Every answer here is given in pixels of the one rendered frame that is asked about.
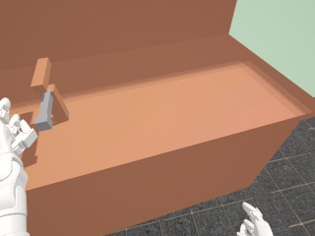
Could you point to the counter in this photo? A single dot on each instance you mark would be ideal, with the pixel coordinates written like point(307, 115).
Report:
point(155, 108)

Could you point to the left robot hand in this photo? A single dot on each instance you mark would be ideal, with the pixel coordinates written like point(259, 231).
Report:
point(12, 140)

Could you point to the left robot forearm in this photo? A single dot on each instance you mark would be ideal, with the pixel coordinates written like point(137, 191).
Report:
point(13, 196)

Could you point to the right robot hand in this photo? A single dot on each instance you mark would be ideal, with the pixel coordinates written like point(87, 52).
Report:
point(259, 227)

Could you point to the tap lever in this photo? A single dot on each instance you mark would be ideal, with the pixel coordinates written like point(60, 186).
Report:
point(43, 121)

